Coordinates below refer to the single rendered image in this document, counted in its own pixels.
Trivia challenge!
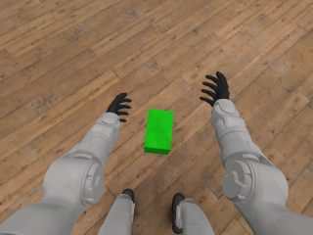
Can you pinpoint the robot left forearm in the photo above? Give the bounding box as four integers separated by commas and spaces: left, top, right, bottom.
42, 112, 121, 195

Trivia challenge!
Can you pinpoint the carton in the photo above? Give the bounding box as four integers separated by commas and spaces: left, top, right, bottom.
144, 109, 174, 155

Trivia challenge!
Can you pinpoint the robot right forearm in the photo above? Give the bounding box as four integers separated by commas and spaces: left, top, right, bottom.
209, 99, 289, 192

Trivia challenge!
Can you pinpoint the left robot upper arm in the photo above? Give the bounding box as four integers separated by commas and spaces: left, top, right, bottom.
0, 158, 104, 235

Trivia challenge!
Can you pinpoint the right robot upper arm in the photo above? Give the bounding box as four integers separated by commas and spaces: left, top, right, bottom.
221, 159, 313, 235

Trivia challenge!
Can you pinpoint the right robot foot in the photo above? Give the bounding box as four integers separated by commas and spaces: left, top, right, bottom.
171, 193, 185, 234

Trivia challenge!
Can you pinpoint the right robot thigh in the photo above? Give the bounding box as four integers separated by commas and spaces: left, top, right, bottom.
176, 203, 215, 235

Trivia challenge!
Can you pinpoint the left robot hand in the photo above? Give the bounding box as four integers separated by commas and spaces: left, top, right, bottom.
106, 92, 132, 122

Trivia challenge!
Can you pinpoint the right robot hand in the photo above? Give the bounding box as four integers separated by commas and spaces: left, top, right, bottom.
200, 71, 230, 108

